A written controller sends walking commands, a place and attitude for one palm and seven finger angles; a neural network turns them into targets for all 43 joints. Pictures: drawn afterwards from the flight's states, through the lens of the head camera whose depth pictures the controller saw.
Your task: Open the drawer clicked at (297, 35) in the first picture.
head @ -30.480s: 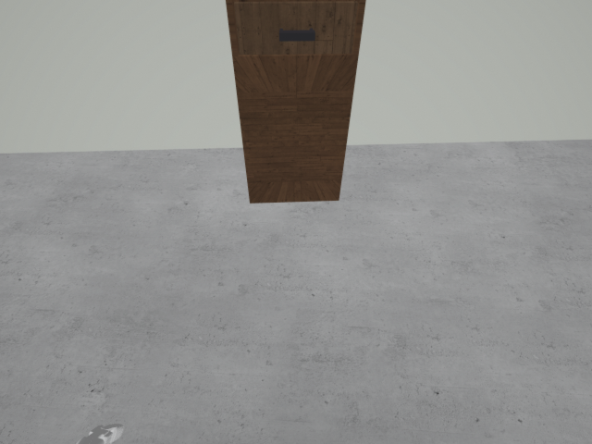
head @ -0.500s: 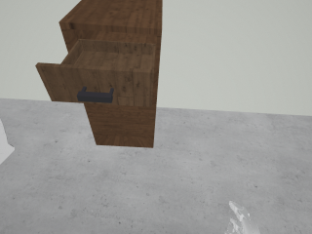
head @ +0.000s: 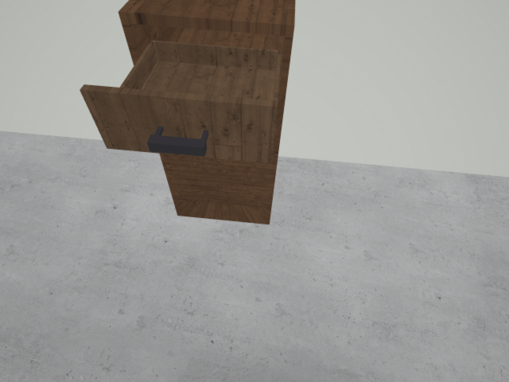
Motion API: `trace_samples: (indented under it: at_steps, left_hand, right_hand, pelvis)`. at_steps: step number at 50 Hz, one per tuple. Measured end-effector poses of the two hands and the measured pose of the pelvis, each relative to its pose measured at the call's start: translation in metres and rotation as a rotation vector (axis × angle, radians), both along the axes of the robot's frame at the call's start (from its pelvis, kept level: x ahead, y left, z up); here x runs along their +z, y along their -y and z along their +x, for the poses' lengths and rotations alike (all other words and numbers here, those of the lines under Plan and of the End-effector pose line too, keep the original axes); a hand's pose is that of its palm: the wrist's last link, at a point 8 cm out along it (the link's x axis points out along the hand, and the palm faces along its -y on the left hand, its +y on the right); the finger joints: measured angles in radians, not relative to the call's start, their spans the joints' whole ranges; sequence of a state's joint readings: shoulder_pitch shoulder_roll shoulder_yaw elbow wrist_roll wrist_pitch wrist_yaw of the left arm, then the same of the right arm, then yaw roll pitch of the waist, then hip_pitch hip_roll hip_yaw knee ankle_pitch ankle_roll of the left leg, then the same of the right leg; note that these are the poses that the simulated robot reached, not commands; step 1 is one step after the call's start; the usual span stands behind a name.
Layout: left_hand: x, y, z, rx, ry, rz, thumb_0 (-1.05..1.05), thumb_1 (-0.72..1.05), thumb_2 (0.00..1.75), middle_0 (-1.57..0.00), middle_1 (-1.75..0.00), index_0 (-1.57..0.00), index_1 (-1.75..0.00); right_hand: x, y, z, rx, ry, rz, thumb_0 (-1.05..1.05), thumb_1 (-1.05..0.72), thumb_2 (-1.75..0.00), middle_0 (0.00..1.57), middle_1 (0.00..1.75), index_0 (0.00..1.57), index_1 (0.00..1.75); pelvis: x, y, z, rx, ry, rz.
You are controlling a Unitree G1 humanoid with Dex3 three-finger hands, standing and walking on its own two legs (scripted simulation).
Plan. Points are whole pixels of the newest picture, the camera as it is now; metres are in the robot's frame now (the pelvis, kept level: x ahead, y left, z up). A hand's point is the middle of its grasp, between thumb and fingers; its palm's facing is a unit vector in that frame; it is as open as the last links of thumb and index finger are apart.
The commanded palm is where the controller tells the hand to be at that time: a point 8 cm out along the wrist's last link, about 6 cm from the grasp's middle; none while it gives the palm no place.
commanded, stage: let the arm hang, fingers relaxed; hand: left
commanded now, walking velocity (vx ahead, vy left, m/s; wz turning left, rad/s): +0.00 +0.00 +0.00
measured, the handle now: (180, 138) +0.56 +0.20 +0.03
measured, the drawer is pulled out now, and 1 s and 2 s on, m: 0.30 0.30 0.30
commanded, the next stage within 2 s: look to check the result in 0.62 s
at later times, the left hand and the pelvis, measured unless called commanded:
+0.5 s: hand out of the picture +0.04 +0.18 -0.17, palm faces -0.03 -0.98 -0.22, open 7.3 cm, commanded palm none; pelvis +0.00 +0.00 +0.00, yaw -2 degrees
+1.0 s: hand out of the picture +0.04 +0.20 -0.16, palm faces -0.03 -0.97 -0.26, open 7.4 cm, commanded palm none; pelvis +0.01 -0.01 +0.01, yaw -2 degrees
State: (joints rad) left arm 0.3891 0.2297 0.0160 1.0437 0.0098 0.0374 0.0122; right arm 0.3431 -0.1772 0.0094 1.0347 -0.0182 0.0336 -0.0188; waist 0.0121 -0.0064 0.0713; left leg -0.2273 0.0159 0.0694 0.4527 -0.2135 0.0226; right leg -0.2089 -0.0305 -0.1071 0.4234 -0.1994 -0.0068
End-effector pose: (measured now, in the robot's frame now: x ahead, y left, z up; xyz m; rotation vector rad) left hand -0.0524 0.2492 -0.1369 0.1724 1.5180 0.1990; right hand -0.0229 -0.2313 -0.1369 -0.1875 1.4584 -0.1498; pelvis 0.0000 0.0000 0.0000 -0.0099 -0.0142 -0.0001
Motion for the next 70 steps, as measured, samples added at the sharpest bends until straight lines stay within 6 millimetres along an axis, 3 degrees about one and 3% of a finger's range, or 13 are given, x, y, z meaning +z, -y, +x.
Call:
trace_samples:
  at_steps: [3, 7, 12, 19, 24, 34, 47, 70]
  left_hand:
    - [0.007, -0.005, -0.009, -0.002, -0.041, 0.021, 0.0, 0.95, 0.9, -0.2, -0.3, -0.2, -0.3]
    - [0.01, -0.006, -0.004, -0.015, -0.038, 0.033, 0.01, 0.93, 0.9, -0.2, -0.3, -0.2, -0.3]
    - [0.006, 0.001, 0.023, -0.037, 0.029, 0.021, 0.01, 0.92, 0.9, -0.2, -0.3, -0.2, -0.3]
    - [0.001, 0.017, 0.067, -0.076, 0.138, -0.018, 0.01, 0.91, 0.9, -0.2, -0.3, -0.2, -0.3]
    - [0.0, 0.02, 0.084, -0.094, 0.165, -0.021, 0.01, 0.93, 0.9, -0.2, -0.3, -0.2, -0.3]
    - [0.002, 0.015, 0.085, -0.092, 0.145, -0.008, 0.01, 0.92, 0.9, -0.2, -0.3, -0.2, -0.3]
    - [0.006, 0.008, 0.085, -0.088, 0.128, 0.019, 0.01, 0.91, 0.9, -0.2, -0.3, -0.2, -0.3]
    - [0.018, -0.008, 0.133, -0.126, 0.214, 0.072, 0.01, 0.91, 0.9, -0.2, -0.3, -0.2, -0.3]
  right_hand:
    - [-0.005, -0.007, 0.0, -0.014, 0.001, 0.021, 0.01, -0.91, -0.9, 0.2, 0.3, 0.2, 0.3]
    - [-0.011, -0.017, 0.005, -0.024, 0.018, 0.053, 0.01, -0.91, -0.9, 0.2, 0.3, 0.2, 0.3]
    - [-0.015, -0.026, 0.012, -0.03, 0.04, 0.076, 0.01, -0.91, -0.9, 0.2, 0.3, 0.2, 0.3]
    - [-0.013, -0.022, 0.011, -0.049, 0.047, 0.066, 0.01, -0.92, -0.9, 0.2, 0.3, 0.2, 0.3]
    - [-0.01, -0.019, 0.006, -0.066, 0.036, 0.056, 0.0, -0.91, -0.9, 0.2, 0.3, 0.2, 0.3]
    - [-0.007, -0.009, 0.001, -0.076, 0.003, 0.038, 0.0, -0.91, -0.9, 0.2, 0.3, 0.2, 0.3]
    - [-0.006, 0.009, 0.03, -0.048, 0.057, 0.013, 0.0, -0.91, -0.9, 0.2, 0.3, 0.2, 0.3]
    - [0.004, 0.048, 0.075, -0.005, 0.131, -0.049, 0.0, -0.91, -0.9, 0.2, 0.3, 0.2, 0.3]
  pelvis:
    - [0.001, -0.003, 0.0, -0.007, 0.006, 0.003]
    - [0.002, -0.006, -0.001, -0.014, 0.011, 0.008]
    - [0.003, -0.007, -0.001, -0.019, 0.019, 0.012]
    - [0.004, -0.005, -0.001, -0.024, 0.024, 0.015]
    - [0.004, -0.002, 0.0, -0.028, 0.021, 0.016]
    - [0.005, 0.001, 0.004, -0.029, 0.016, 0.013]
    - [0.006, 0.005, 0.007, -0.032, 0.015, 0.013]
    - [0.008, 0.013, 0.017, -0.029, 0.009, 0.013]
